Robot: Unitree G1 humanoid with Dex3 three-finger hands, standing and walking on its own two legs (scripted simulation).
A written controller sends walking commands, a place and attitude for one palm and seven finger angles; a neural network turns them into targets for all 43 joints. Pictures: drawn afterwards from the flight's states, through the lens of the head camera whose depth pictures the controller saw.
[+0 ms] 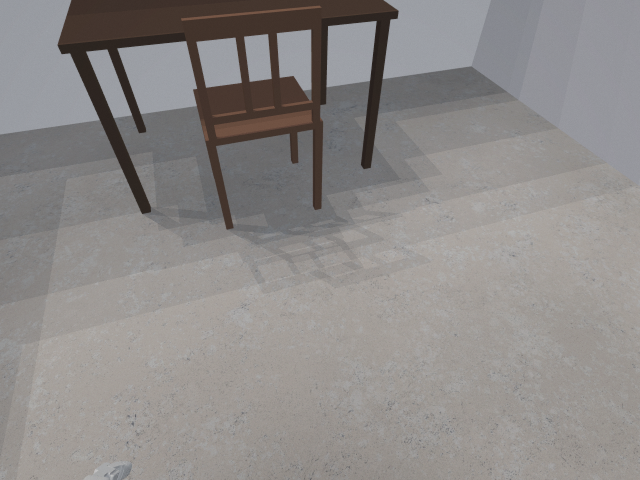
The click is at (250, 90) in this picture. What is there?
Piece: chair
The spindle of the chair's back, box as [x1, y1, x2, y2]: [236, 37, 252, 112]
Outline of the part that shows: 236,37 245,108 248,112 252,111 244,41 243,37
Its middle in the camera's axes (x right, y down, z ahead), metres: -0.26 -0.54 +1.28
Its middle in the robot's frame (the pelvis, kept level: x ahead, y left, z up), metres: +1.31 +0.31 -0.10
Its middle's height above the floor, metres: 0.67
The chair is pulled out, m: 0.00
